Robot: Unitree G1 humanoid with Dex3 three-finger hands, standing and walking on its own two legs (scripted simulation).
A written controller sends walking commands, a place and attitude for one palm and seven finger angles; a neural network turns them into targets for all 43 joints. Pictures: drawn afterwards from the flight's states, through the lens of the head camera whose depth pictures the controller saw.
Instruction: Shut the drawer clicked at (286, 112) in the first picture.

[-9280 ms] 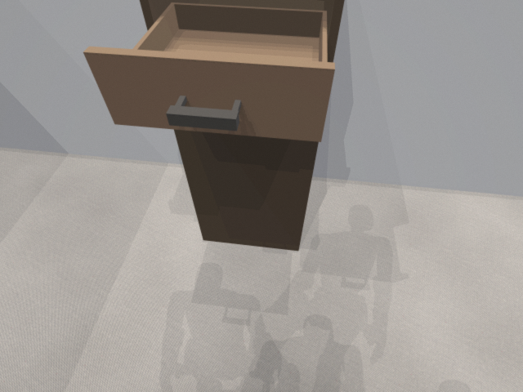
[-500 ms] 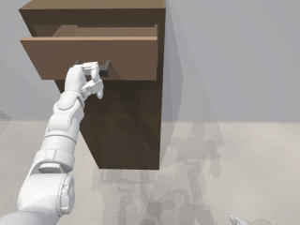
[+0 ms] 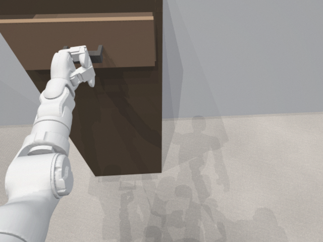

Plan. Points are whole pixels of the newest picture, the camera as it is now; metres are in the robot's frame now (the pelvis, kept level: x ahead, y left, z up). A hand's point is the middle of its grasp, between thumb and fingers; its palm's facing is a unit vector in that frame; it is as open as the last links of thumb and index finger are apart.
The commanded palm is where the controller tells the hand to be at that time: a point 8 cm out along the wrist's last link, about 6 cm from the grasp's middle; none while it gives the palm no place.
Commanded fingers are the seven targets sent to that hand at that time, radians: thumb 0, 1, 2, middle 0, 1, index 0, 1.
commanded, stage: push the drawer shut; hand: left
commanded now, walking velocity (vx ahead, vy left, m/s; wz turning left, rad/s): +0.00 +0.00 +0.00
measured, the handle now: (81, 53) +0.56 +0.19 +0.18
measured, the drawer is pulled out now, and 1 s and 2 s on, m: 0.03 0.00 0.00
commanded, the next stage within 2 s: pull the fist back off the drawer in 0.60 s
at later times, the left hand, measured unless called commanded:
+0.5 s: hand (90, 60) +0.52 +0.16 +0.18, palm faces +0.04 -1.00 +0.01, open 2.9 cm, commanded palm +0.52 +0.21 +0.18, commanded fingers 0.00 0.90 0.90 -1.40 -1.60 -1.40 -1.60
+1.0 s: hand (92, 60) +0.52 +0.16 +0.18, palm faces +0.03 -1.00 +0.00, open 3.1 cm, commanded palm +0.50 +0.21 +0.18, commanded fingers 0.00 0.90 0.90 -1.40 -1.60 -1.40 -1.60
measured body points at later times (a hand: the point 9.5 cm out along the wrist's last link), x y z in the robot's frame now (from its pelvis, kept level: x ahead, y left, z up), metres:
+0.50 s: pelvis +0.00 +0.01 -0.01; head +0.07 +0.01 +0.44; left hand +0.51 +0.22 +0.18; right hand +0.00 -0.26 -0.13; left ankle +0.00 +0.10 -0.73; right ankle -0.02 -0.09 -0.73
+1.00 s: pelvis -0.02 +0.01 -0.01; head +0.06 +0.01 +0.43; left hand +0.51 +0.21 +0.18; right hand -0.05 -0.26 -0.12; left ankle +0.00 +0.10 -0.73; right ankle -0.02 -0.09 -0.73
